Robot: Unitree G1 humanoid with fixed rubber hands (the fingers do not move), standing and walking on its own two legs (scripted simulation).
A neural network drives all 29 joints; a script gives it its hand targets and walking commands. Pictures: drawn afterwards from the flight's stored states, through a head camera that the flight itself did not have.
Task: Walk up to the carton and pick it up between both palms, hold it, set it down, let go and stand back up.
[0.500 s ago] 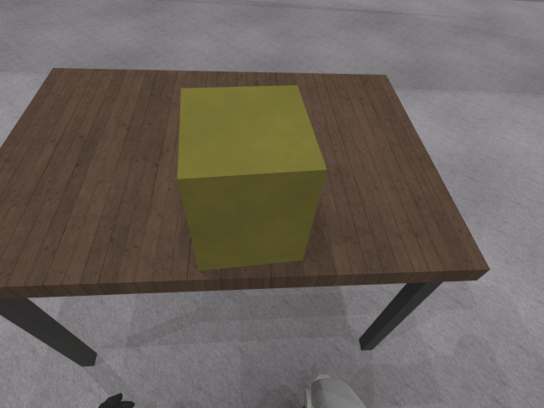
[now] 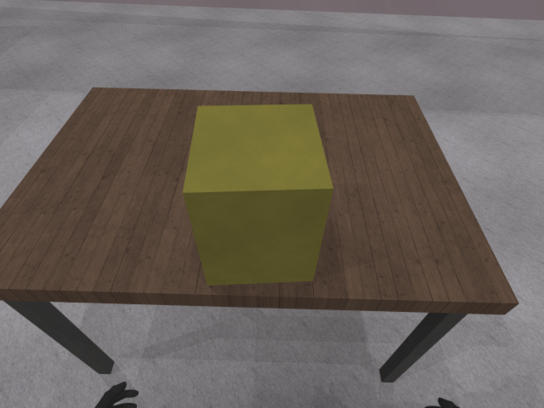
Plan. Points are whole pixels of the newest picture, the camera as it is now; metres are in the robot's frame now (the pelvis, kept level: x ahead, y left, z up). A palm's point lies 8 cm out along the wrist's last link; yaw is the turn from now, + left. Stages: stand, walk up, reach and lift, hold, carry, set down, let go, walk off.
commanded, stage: walk up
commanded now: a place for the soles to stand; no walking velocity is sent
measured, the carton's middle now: (258, 197) +0.47 +0.04 +0.03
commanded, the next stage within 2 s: reach and lift in 1.50 s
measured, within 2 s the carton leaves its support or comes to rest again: neither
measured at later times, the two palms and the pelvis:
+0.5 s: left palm out of the picture +0.08 +0.33 -0.09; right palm out of the picture +0.08 -0.24 -0.10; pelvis -0.01 +0.04 +0.00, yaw +2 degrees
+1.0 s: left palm out of the picture +0.10 +0.32 -0.08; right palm out of the picture +0.08 -0.20 -0.09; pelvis -0.01 +0.06 +0.01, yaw -2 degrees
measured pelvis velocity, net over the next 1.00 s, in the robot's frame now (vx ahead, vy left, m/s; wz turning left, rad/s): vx -0.01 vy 0.06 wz -0.03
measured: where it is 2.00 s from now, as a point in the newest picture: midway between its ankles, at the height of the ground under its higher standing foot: outside the picture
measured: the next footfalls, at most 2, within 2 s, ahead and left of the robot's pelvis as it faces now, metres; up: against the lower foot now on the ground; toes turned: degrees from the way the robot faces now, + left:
right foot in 0.66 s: +0.04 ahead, -0.06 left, +0.00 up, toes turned +3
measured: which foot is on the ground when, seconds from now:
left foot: down 0.00-1.00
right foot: down 0.00-0.44, up 0.46-0.64, down 0.66-1.00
